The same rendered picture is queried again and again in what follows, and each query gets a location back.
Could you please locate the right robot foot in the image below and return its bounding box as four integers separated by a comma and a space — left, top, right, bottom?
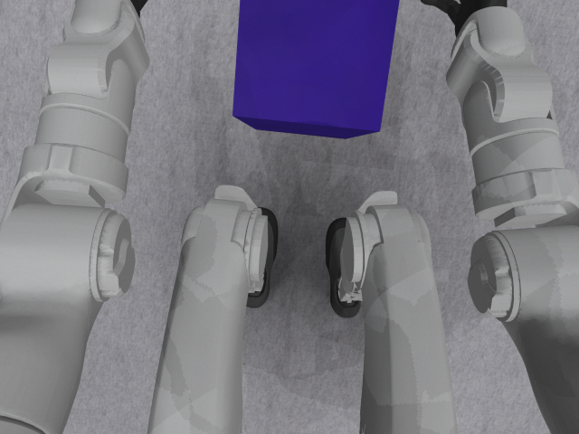
326, 218, 361, 318

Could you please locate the robot right hand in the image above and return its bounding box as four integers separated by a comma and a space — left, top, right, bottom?
421, 0, 508, 38

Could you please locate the right robot forearm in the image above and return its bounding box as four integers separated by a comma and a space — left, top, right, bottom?
446, 6, 579, 228

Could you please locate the right robot upper arm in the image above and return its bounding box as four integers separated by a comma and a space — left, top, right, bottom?
468, 225, 579, 434

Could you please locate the carton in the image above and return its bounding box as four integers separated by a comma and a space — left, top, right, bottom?
233, 0, 400, 139

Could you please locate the left robot thigh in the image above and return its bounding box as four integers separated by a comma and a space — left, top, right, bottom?
147, 199, 268, 434

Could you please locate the left robot forearm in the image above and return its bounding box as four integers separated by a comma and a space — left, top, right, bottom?
0, 0, 149, 232

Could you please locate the left robot upper arm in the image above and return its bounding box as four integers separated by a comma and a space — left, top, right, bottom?
0, 203, 136, 434

